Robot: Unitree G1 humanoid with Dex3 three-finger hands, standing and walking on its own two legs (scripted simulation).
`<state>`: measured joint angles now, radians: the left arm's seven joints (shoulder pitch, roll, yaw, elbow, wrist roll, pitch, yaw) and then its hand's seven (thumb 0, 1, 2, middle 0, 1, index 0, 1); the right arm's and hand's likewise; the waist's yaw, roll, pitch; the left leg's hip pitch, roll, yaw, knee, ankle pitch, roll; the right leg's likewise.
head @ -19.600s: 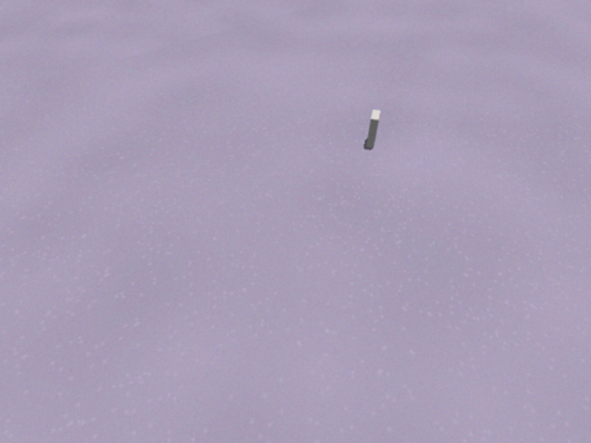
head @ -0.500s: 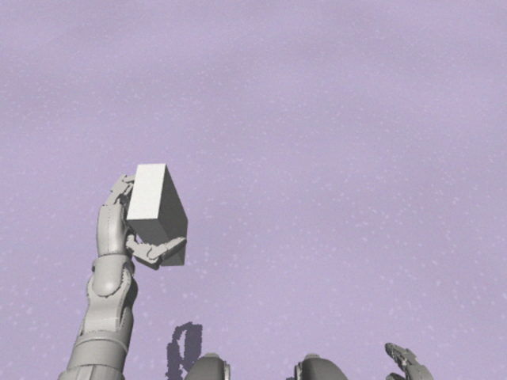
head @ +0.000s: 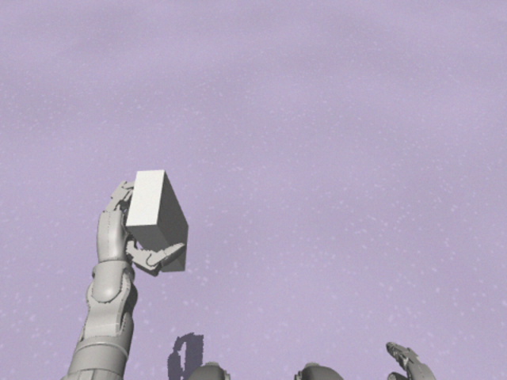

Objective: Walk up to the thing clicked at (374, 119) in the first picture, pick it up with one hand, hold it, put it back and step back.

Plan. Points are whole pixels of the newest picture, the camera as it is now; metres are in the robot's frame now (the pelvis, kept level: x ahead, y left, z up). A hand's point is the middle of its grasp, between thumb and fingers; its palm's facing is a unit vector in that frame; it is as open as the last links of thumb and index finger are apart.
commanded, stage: crouch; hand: left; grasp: from the side
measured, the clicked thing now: (163, 225) +0.35 +0.17 +0.01
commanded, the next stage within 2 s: lower in 1.82 s
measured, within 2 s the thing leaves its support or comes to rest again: neither
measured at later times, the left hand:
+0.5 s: hand (164, 246) +0.35 +0.19 -0.06, palm faces +0.24 -0.97 -0.01, open 12.8 cm
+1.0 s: hand (177, 273) +0.39 +0.21 -0.31, palm faces +0.27 -0.96 -0.05, open 12.8 cm
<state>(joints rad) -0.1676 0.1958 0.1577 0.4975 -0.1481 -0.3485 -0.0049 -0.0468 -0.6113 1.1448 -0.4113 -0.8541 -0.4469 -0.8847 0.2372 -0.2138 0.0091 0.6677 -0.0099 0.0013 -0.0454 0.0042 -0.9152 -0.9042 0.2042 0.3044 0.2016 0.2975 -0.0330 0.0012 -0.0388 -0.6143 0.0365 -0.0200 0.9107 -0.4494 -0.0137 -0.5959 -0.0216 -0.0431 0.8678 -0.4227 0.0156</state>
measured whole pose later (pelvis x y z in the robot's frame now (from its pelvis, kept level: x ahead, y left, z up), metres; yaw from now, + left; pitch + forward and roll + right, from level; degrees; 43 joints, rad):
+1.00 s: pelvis -0.07 +0.00 -0.25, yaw -3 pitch +35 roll -4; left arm -0.70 0.39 0.44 1.19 -0.06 -0.78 0.00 -0.05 -0.61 1.16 -0.40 -0.86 -0.44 -0.89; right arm 0.12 -0.24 0.03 0.72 -0.12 0.00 0.09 0.00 -0.92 -0.91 0.20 0.30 0.20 0.30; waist -0.14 -0.01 -0.16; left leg -1.88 0.03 -0.08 1.97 -0.69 -0.02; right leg -1.85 -0.03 -0.05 1.91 -0.66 0.01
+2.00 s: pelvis -0.09 +0.01 -0.41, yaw -9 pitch +27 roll -11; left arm -0.79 0.65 0.57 1.24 0.00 -0.77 -0.04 -0.04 -0.58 1.12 -0.40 -0.84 -0.44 -0.86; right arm 0.06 -0.32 0.22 0.69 -0.22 0.06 0.12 0.00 -0.90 -0.90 0.21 0.30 0.20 0.30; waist -0.24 -0.08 0.10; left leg -2.28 0.00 -0.20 2.50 -0.70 -0.01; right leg -2.19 -0.01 -0.12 2.35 -0.64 0.05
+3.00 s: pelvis -0.10 +0.03 -0.43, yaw -14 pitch +18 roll -17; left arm -0.80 0.93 0.60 1.48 0.03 -0.94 0.04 -0.04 -0.56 1.12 -0.37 -0.86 -0.41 -0.89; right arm -0.11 -0.38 0.47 0.58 -0.34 0.07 0.13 -0.01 -0.89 -0.90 0.21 0.30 0.20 0.30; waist -0.31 -0.24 0.31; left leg -2.24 0.00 -0.33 2.62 -0.73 -0.01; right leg -2.11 0.04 -0.22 2.37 -0.61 0.08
